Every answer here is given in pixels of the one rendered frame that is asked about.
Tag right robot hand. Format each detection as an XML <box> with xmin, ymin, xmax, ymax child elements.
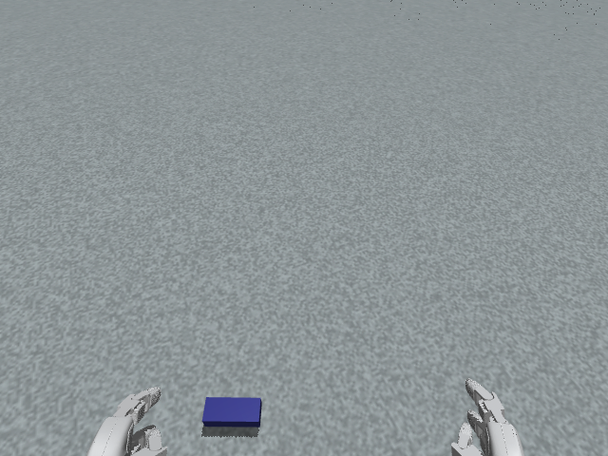
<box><xmin>451</xmin><ymin>378</ymin><xmax>524</xmax><ymax>456</ymax></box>

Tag carton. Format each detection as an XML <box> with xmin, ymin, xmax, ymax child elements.
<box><xmin>202</xmin><ymin>397</ymin><xmax>262</xmax><ymax>428</ymax></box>

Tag left robot hand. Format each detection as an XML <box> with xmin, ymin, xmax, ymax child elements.
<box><xmin>86</xmin><ymin>387</ymin><xmax>167</xmax><ymax>456</ymax></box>

